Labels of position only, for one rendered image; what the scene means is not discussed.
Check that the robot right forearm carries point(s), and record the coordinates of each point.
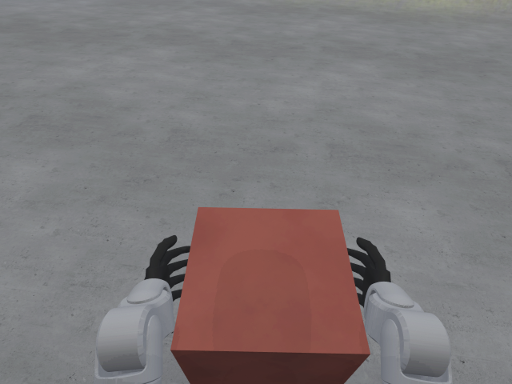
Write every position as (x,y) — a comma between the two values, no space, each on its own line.
(415,347)

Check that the robot left hand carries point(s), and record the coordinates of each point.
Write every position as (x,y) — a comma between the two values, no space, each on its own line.
(159,267)

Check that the carton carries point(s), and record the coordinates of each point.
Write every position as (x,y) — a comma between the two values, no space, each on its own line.
(268,298)

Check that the robot right hand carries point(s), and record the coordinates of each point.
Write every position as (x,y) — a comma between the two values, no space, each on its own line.
(374,270)

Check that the robot left forearm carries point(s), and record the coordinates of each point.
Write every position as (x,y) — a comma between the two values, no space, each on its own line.
(129,339)

